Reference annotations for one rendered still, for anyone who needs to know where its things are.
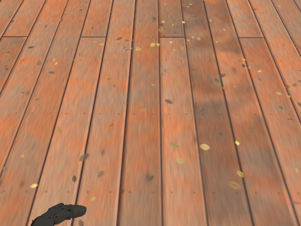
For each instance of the left robot hand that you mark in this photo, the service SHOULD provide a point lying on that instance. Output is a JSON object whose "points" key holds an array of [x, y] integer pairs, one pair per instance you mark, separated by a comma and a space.
{"points": [[58, 213]]}

